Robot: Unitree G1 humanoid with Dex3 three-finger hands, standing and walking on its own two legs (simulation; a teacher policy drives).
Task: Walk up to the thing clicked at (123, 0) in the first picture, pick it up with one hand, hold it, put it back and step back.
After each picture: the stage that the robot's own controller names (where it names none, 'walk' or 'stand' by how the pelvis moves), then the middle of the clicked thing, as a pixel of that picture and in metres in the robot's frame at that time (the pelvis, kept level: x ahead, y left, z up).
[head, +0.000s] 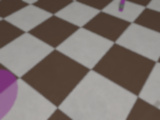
stand; (122, 2) +2.14 -0.58 -0.65
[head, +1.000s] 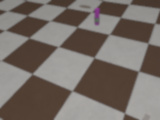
walk; (97, 16) +2.06 -0.08 -0.62
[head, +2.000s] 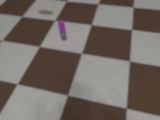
walk; (62, 30) +1.42 +0.30 -0.65
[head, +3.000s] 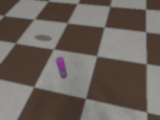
walk; (61, 68) +0.91 +0.27 -0.65
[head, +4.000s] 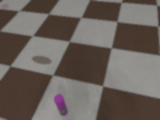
walk; (61, 105) +0.55 +0.25 -0.65
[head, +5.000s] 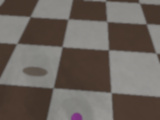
stand; out of the picture +0.38 +0.04 -0.61
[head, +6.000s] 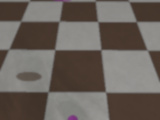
stand; out of the picture +0.37 +0.09 -0.63
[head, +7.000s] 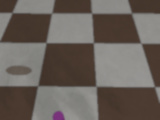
stand; out of the picture +0.36 +0.17 -0.62
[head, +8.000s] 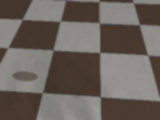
stand; out of the picture +0.34 +0.16 -0.64
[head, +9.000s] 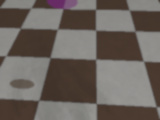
stand; out of the picture +0.33 +0.20 -0.66
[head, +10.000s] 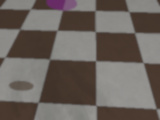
stand; out of the picture +0.31 +0.20 -0.66
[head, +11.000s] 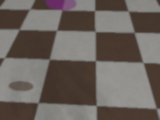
stand; out of the picture +0.31 +0.20 -0.66
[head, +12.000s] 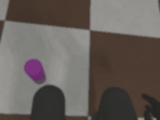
go down; (37, 73) +0.38 +0.21 -0.33
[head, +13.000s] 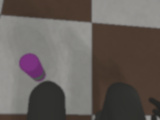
go down; (34, 69) +0.38 +0.22 -0.26
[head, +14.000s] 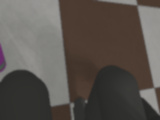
close in; out of the picture +0.37 +0.25 -0.17
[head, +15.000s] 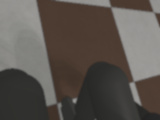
close; out of the picture +0.38 +0.27 -0.15
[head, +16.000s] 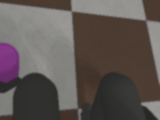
lift; (6, 70) +0.33 +0.25 -0.09
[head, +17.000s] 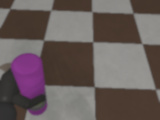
lift; (33, 89) +0.31 +0.17 +0.05
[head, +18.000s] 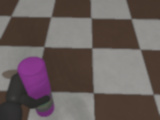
hold; (39, 91) +0.31 +0.16 +0.02
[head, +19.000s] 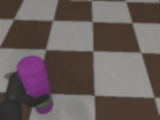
hold; (38, 89) +0.31 +0.16 +0.03
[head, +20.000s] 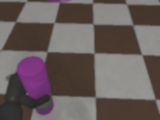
crouch; (39, 90) +0.31 +0.16 +0.04
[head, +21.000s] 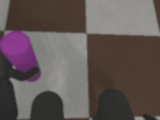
crouch; (25, 62) +0.39 +0.19 -0.06
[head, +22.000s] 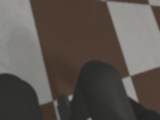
lower; out of the picture +0.40 +0.27 -0.16
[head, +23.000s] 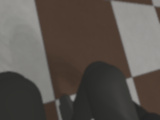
lower; out of the picture +0.40 +0.28 -0.16
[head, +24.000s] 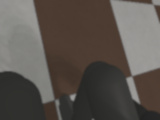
lower; out of the picture +0.39 +0.28 -0.16
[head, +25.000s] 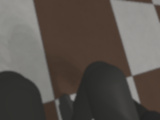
lower; out of the picture +0.38 +0.29 -0.16
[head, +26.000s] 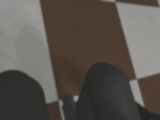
loosen; out of the picture +0.37 +0.28 -0.16
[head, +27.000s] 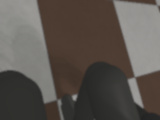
withdraw; out of the picture +0.36 +0.28 -0.16
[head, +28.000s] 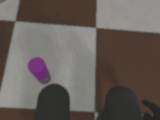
walk; (41, 72) +0.40 +0.22 -0.32
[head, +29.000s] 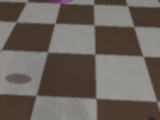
stand; out of the picture +0.32 +0.19 -0.59
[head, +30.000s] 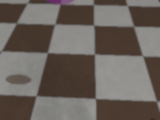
stand; out of the picture +0.32 +0.20 -0.60
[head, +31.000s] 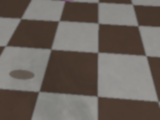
stand; out of the picture +0.33 +0.20 -0.61
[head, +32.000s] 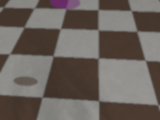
stand; out of the picture +0.34 +0.19 -0.66
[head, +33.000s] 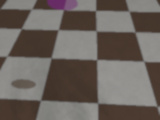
stand; out of the picture +0.32 +0.20 -0.66
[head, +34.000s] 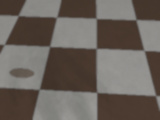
walk; out of the picture +0.32 +0.20 -0.65
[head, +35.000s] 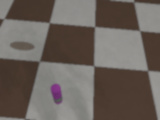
walk; (57, 94) +0.50 +0.17 -0.64
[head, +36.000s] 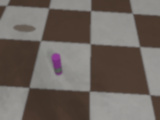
walk; (57, 65) +0.75 +0.23 -0.63
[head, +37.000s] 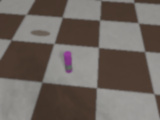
stand; (68, 62) +0.93 +0.17 -0.64
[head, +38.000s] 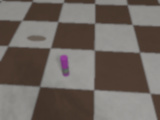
stand; (65, 66) +0.94 +0.18 -0.66
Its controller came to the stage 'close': yes
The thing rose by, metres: 0.67
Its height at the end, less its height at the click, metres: +0.00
